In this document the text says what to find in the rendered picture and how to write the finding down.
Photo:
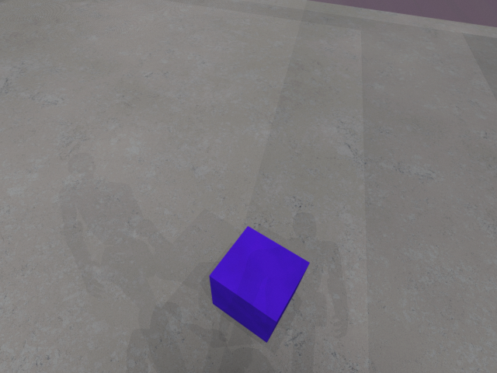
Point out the carton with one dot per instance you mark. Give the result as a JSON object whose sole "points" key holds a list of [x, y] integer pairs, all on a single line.
{"points": [[255, 282]]}

